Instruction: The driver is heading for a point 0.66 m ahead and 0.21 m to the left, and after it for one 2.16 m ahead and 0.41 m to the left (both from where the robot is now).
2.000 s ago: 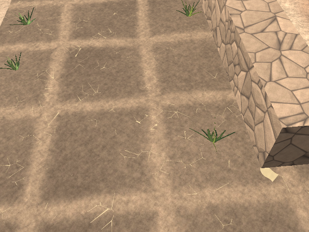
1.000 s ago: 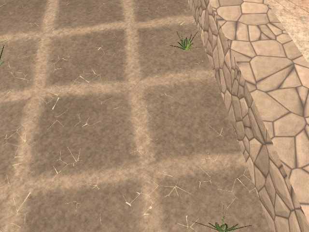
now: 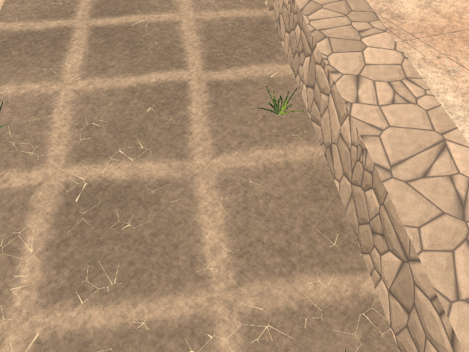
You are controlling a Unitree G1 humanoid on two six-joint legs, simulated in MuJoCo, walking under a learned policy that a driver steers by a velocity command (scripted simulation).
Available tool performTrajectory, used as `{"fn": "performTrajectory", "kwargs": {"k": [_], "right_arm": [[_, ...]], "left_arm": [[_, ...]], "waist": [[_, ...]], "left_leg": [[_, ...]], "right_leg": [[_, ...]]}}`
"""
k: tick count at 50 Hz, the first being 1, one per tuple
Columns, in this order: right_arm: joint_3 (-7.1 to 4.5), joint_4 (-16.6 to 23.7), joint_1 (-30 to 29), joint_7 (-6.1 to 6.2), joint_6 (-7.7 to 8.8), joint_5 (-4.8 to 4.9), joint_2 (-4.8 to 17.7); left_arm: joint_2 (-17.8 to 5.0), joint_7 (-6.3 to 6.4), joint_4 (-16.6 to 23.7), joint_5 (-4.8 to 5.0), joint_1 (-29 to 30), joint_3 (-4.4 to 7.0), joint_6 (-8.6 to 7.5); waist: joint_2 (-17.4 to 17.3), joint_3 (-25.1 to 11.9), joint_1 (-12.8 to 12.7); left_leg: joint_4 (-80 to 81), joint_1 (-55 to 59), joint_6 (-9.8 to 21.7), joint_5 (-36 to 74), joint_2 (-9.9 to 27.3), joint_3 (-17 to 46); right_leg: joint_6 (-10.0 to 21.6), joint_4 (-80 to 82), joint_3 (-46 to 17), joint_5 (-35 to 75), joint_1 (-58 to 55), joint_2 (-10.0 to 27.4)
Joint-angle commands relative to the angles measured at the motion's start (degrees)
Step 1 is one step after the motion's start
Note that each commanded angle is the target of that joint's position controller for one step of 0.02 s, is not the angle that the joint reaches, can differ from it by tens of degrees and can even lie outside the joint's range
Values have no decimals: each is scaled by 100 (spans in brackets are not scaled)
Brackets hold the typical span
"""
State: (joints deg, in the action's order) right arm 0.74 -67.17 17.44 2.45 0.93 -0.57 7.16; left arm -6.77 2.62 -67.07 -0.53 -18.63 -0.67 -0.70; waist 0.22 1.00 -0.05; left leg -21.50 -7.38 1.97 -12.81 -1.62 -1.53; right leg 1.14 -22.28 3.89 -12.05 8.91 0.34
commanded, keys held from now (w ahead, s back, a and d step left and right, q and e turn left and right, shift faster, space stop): w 0.36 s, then w+q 0.64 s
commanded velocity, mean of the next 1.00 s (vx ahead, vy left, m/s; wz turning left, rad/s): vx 0.40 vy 0.00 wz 0.25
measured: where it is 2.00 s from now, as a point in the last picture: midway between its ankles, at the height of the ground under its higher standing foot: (178, 242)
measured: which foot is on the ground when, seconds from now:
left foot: down 0.00-0.28, up 0.30-0.70, down 0.72-1.00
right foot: down 0.00-0.72, up 0.74-1.00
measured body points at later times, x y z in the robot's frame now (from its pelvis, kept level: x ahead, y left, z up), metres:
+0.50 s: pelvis +0.14 -0.04 +0.00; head +0.15 -0.05 +0.45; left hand +0.03 +0.17 -0.14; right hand +0.23 -0.27 -0.15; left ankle +0.19 +0.09 -0.68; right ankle +0.04 -0.11 -0.74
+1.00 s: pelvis +0.41 +0.02 +0.00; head +0.44 +0.04 +0.45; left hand +0.51 +0.29 -0.12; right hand +0.48 -0.24 -0.14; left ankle +0.38 +0.04 -0.74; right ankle +0.58 -0.13 -0.67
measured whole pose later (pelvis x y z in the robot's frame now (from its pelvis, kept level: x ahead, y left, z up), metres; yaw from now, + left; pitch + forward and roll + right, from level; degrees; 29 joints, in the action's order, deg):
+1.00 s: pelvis +0.41 +0.02 +0.00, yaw +18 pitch +1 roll +0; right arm -3.9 -56.5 21.4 -0.2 3.9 0.0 13.2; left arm -12.4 -0.4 -47.7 -2.5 -4.9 2.7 -2.9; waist 1.3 2.6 2.7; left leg -17.0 -6.2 9.2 -10.9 -9.9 2.4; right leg -1.4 -55.1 -3.1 -9.5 38.2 7.5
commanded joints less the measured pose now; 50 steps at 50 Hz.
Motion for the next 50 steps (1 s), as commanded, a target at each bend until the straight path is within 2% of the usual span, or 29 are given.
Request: {"fn": "performTrajectory", "kwargs": {"k": [1,3,4,6,8,10,12,13,14,15,16,17,19,23,27,29,32,34,35,36,37,38,39,40,41,43,45,47,50], "right_arm": [[-135,42,476,4,-27,-4,577],[-213,113,596,-34,-90,-22,662],[-236,141,710,-46,-88,-27,673],[-344,75,1104,-48,-55,-30,859],[-425,119,1063,-64,-2,-62,958],[-464,246,767,-89,71,-49,992],[-481,410,217,-115,117,40,937],[-471,505,30,-127,156,33,844],[-389,687,-239,-151,228,15,553],[-319,933,-280,-209,283,-24,313],[-406,973,-431,-264,295,-222,749],[-396,980,-470,-333,327,-213,647],[-379,921,-368,-427,365,-121,527],[-383,1033,-607,-461,212,-100,441],[-272,1542,-1680,-466,168,-66,298],[-235,1720,-1998,-487,154,-86,317],[-321,1706,-1636,-458,165,-97,588],[-459,1425,-618,-408,200,-126,831],[-556,1190,120,-386,223,-163,974],[-709,1060,751,-344,218,-235,1333],[-849,1236,573,-318,135,-194,1823],[-836,1274,440,-332,71,-55,1830],[-772,1318,48,-292,79,-13,1581],[-688,1330,-161,-285,115,-2,1246],[-633,1354,-305,-260,190,-9,1104],[-576,1367,-279,-224,302,13,1049],[-589,1349,-24,-228,397,49,1223],[-603,1360,245,-235,404,71,1347],[-596,1352,723,-255,355,76,1335]], "left_arm": [[-466,-8,39,-22,-504,110,20],[-466,-53,180,-71,-428,142,60],[-393,-78,269,-84,-329,136,45],[-182,-140,478,-156,-59,100,-44],[-338,-206,689,-174,178,148,-164],[-357,-270,773,-111,49,183,-254],[-181,-270,556,-39,-702,188,-324],[-250,-235,354,-45,-1277,239,-349],[-631,-169,246,-124,-1936,346,-401],[-1256,-161,117,-79,-2533,517,-370],[-1025,-139,150,-104,-2196,479,-320],[-870,-155,353,-113,-1659,429,-344],[-792,-144,541,-90,-1168,395,-439],[-531,-100,365,-66,-1482,278,-562],[-518,-88,379,-69,-1400,205,-611],[-649,-62,337,-35,-1490,203,-643],[-946,-1,358,-16,-1371,256,-667],[-1184,40,445,-28,-1184,334,-603],[-1254,14,518,-20,-1045,366,-566],[-1214,-48,687,-23,-887,371,-553],[-592,-159,1010,47,-1125,316,-578],[-995,-212,1270,45,-657,385,-630],[-1040,-233,1475,23,-125,383,-695],[-1043,-226,1506,9,-41,395,-728],[-1027,-204,1548,-66,66,419,-659],[-857,-229,1564,-211,-113,403,-423],[-842,-258,1686,-215,64,409,-279],[-903,-284,1939,-219,664,418,-218],[-959,-332,2285,-192,1510,419,-182]], "waist": [[-108,357,6],[-207,849,66],[-309,1034,144],[-801,1052,310],[-754,983,298],[-618,861,76],[-484,852,-391],[-187,750,-602],[739,567,-878],[1904,485,-931],[992,852,-646],[425,964,-381],[150,845,-99],[365,614,-61],[503,810,-138],[570,812,-174],[628,465,108],[695,-133,566],[689,-476,912],[366,-798,1228],[-1220,-1332,686],[-514,-1461,712],[-148,-661,549],[379,-87,284],[570,101,50],[407,91,-193],[188,134,-216],[-17,247,-72],[-221,257,249]], "left_leg": [[421,-494,298,-1309,457,655],[510,-876,526,-2847,548,950],[631,-849,664,-3186,733,1288],[1209,-313,1043,-3520,1450,2313],[1491,-289,1288,-3108,1874,2736],[1414,-463,1200,-2684,1762,2385],[926,-1445,918,-2308,1231,1578],[324,-2069,767,-2070,878,1155],[-1146,-2779,513,-1607,314,410],[-2683,-3724,356,-1714,-198,-328],[-3638,-3870,415,-1640,170,31],[-3911,-3872,431,-1126,371,197],[-3852,-3619,334,-348,555,227],[-3731,-3599,219,278,364,3],[-2386,-3205,216,848,187,-390],[-1762,-2699,314,949,81,-674],[-1469,-1906,646,757,-256,-943],[-1422,-927,956,344,-506,-940],[-996,-77,1139,414,-524,-777],[-574,950,1420,-285,140,238],[-55,2460,2328,-330,1909,3595],[660,2428,2585,-863,2037,4507],[854,1744,2328,-980,1975,3806],[1028,856,2046,-379,1794,3272],[1051,239,1821,272,1499,2830],[1051,-330,1666,1206,1123,2191],[1074,-491,1603,1767,937,1876],[1155,-482,1431,1893,785,1755],[1044,-63,1050,2372,652,1746]], "right_leg": [[181,152,-430,-1239,211,251],[313,-130,-440,-2398,852,127],[328,-361,-432,-2449,1201,85],[261,-1278,-4,-1534,1811,-103],[282,-1797,-66,-1149,1913,103],[331,-1587,-134,-1273,1541,161],[374,-475,151,-717,-65,-114],[377,-127,3,-697,-1057,-135],[514,732,-1432,-1586,-1817,854],[1057,1642,-3604,-2794,-2129,2035],[1249,1605,-3763,-2779,-1578,2214],[1182,1588,-3294,-2415,-1224,2007],[971,1762,-2312,-1241,-1093,1643],[648,1541,-764,1463,-1262,1179],[535,1550,47,2521,-777,977],[513,1483,264,3115,-721,1073],[422,556,579,5407,-1140,1223],[428,-968,677,6322,-1265,1368],[433,-2116,708,5763,-975,1334],[384,-3809,764,4023,11,1100],[94,-6316,529,-1488,2299,-235],[211,-6833,-641,-1312,3133,-233],[268,-6440,-779,-806,3473,145],[251,-5801,-730,-537,3234,379],[172,-5311,-783,-478,2848,540],[-2,-4749,-760,-558,2328,609],[-146,-4264,-596,-471,2360,618],[-275,-3703,-473,42,2657,630],[-347,-2853,-366,830,3040,510]]}}
Next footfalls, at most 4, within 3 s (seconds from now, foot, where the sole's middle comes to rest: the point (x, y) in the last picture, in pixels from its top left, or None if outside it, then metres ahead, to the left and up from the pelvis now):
0.72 left None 0.42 0.04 -0.78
1.26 right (240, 270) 0.80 0.01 -0.78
1.78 left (142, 253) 0.86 0.34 -0.78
2.30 right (166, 177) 1.21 0.29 -0.78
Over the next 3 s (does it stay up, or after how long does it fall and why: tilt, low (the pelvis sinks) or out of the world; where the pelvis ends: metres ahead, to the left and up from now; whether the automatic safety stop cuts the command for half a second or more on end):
stays up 1.41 0.42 0.00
